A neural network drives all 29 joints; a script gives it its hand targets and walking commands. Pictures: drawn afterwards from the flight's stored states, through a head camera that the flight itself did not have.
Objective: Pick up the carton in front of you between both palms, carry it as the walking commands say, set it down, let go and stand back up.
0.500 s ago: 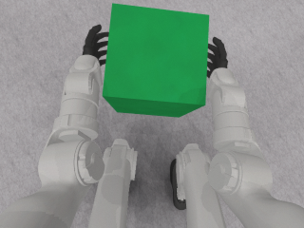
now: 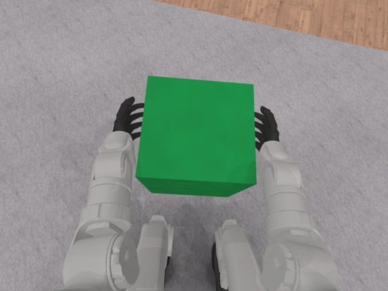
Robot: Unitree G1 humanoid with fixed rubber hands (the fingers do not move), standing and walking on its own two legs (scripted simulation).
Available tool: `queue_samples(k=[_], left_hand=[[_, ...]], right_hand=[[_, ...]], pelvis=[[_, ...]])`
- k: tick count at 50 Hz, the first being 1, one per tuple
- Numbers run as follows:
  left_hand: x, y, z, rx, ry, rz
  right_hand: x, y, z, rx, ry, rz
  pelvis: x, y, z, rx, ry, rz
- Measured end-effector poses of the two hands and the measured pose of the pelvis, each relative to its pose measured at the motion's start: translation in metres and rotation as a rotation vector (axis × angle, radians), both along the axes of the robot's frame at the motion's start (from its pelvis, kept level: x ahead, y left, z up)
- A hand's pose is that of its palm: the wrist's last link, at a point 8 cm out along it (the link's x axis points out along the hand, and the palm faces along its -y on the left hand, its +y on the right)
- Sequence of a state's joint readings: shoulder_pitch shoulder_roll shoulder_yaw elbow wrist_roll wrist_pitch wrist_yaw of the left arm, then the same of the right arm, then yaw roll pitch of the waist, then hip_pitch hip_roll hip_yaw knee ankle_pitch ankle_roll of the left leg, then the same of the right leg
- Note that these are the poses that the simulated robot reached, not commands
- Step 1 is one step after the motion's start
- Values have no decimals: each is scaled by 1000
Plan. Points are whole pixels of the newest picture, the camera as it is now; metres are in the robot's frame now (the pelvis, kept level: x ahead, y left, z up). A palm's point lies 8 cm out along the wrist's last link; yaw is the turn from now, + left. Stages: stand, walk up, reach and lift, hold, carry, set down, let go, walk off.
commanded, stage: reach and lift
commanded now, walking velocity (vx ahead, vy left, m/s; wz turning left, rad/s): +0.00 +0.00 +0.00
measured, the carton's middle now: (194, 146) +0.44 +0.02 -0.11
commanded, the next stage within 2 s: hold in 1.78 s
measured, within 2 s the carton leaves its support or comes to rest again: neither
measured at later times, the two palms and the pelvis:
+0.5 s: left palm (95, 125) +0.38 +0.16 +0.12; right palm (317, 139) +0.37 -0.14 +0.12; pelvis +0.05 +0.00 +0.14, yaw +1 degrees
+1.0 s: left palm (51, 105) +0.35 +0.16 +0.22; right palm (380, 120) +0.35 -0.14 +0.22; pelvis +0.05 +0.00 +0.19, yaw +1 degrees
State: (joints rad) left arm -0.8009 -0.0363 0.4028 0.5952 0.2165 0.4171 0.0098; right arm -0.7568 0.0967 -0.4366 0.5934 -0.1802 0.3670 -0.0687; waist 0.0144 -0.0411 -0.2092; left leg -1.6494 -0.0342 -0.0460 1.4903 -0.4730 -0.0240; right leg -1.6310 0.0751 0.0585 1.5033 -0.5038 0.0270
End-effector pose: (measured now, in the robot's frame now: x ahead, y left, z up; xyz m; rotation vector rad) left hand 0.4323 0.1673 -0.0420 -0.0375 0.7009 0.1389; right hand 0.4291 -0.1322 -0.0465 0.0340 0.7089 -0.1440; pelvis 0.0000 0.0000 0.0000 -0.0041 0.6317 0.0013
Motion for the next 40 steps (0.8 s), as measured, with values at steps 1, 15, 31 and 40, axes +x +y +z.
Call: queue_samples(k=[1, 15, 31, 40], left_hand=[[-1, 0, 7, 8, 0, -4], [-31, -3, 94, -5, 20, 13], [-59, -13, 198, 3, -13, -5], [-70, -19, 254, 20, -55, -1]], right_hand=[[-1, 0, 6, 3, 0, 1], [-25, -4, 99, -19, 19, 26], [-60, -13, 199, -11, -13, 4], [-68, -19, 250, -11, -52, 23]], pelvis=[[2, 0, 6, 0, -12, 2], [33, -3, 89, 6, -179, 10], [54, -6, 164, 14, -470, 5], [60, -6, 188, 13, -624, 8]])
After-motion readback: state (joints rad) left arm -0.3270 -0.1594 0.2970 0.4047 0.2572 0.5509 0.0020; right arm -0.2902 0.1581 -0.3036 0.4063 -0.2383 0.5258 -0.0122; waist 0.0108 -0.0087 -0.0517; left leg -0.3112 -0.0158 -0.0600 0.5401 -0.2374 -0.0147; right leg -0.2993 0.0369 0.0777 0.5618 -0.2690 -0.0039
